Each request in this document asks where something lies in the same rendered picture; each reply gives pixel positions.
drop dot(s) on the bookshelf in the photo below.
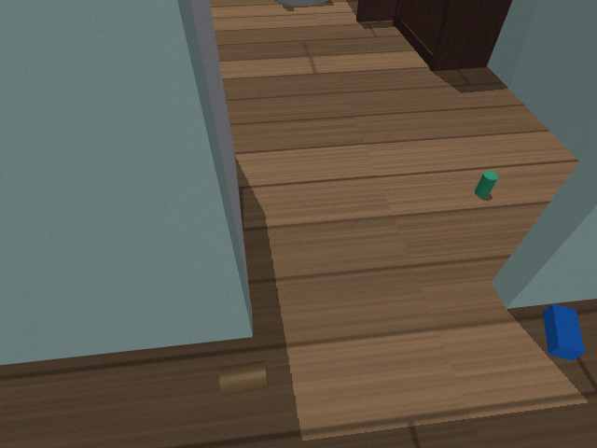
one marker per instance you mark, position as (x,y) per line
(452,34)

